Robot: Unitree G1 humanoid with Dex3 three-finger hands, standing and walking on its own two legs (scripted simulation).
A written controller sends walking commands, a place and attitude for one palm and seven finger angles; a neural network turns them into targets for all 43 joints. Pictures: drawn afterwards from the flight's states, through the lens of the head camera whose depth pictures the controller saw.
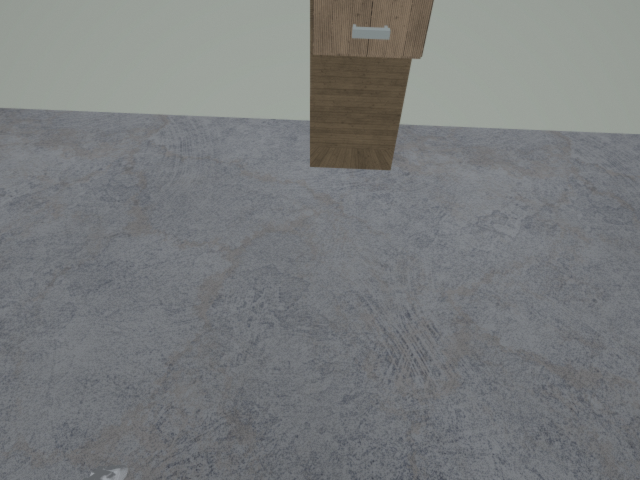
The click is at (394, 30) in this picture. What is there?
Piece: drawer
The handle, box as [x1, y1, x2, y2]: [352, 24, 390, 39]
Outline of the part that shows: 353,24 352,37 384,39 389,38 390,30 385,25 383,28 356,27 355,24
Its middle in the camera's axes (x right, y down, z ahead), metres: +0.16 -0.67 +1.24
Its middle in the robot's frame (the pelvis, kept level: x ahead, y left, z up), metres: +1.39 -0.10 +0.03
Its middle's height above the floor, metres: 0.80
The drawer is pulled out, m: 0.29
